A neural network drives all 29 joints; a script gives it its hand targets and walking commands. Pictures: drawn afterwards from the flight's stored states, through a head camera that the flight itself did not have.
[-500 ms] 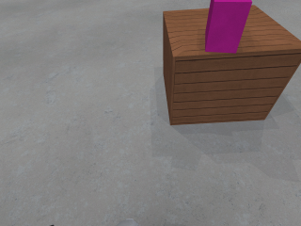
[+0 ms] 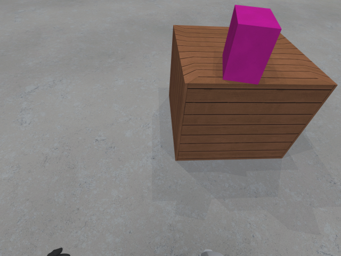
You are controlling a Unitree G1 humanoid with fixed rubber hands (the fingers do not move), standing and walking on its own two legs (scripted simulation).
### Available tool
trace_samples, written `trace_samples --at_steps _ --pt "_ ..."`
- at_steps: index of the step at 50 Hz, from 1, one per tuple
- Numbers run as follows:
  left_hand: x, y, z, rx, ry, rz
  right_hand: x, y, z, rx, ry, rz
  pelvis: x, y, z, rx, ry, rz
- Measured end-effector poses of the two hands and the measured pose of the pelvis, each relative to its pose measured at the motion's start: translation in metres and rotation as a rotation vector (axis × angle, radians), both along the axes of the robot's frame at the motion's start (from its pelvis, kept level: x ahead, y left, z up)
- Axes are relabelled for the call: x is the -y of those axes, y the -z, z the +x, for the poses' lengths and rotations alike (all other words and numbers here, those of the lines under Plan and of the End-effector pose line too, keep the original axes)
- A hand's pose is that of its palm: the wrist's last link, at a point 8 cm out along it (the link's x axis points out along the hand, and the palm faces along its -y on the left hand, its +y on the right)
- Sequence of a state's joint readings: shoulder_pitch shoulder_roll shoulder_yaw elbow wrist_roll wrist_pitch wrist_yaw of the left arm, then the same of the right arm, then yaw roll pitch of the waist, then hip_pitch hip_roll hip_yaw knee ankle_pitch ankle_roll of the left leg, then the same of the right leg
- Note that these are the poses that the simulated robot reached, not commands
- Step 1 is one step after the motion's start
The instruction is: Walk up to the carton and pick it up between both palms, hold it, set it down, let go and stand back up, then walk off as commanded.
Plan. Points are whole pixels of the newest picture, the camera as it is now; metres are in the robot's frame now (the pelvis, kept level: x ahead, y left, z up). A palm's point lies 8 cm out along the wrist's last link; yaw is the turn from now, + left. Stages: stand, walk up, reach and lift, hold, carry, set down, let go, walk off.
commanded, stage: walk up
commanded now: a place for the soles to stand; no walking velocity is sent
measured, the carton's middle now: (246, 44) +1.09 -0.33 +0.04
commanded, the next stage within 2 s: none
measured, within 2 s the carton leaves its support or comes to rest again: neither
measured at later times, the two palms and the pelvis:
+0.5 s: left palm (63, 238) +0.19 +0.28 -0.08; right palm (332, 240) +0.21 -0.38 -0.07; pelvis +0.13 -0.05 +0.00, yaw +4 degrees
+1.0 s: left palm (106, 194) +0.32 +0.22 -0.11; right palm out of the picture +0.31 -0.45 -0.04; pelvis +0.24 -0.10 +0.00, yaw +1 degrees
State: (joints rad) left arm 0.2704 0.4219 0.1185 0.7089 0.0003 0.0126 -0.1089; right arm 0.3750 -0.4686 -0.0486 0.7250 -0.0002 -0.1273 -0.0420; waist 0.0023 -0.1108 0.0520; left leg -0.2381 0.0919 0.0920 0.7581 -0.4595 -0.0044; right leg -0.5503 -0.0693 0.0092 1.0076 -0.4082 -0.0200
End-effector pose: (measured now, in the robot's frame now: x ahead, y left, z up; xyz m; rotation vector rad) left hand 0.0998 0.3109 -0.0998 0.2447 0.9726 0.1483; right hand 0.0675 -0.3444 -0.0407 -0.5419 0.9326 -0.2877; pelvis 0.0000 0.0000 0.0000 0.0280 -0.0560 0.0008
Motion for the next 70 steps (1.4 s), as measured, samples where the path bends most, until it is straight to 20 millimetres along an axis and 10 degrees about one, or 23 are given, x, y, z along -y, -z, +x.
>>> trace_samples --at_steps 13,29,37,46,54,70 --pt "0.041 -0.029 0.042 -0.031 -0.069 0.12 0.049 0.034 0.088 -0.049 -0.048 0.088 0.061 -0.001 0.069 -0.028 -0.05 0.014" --pt "0.018 -0.002 0.117 -0.058 -0.067 0.064 0.026 0.025 0.164 -0.053 -0.051 0.017 0.031 0.007 0.146 -0.039 -0.059 -0.037" --pt "0.036 0.01 0.167 -0.035 -0.045 -0.014 0.037 -0.011 0.186 -0.027 -0.016 -0.054 0.037 -0.002 0.18 -0.012 -0.034 -0.043" --pt "0.073 0.013 0.204 -0.035 -0.057 -0.032 0.076 -0.012 0.225 -0.013 -0.022 -0.053 0.074 0.0 0.218 0.003 -0.035 -0.011" --pt "0.117 0.005 0.239 -0.038 -0.067 0.063 0.139 0.034 0.257 -0.06 -0.015 -0.007 0.134 0.019 0.253 -0.015 -0.029 0.013" --pt "0.141 -0.011 0.275 -0.096 -0.091 0.104 0.156 0.037 0.327 -0.103 -0.04 0.031 0.161 0.006 0.311 -0.053 -0.065 -0.002"
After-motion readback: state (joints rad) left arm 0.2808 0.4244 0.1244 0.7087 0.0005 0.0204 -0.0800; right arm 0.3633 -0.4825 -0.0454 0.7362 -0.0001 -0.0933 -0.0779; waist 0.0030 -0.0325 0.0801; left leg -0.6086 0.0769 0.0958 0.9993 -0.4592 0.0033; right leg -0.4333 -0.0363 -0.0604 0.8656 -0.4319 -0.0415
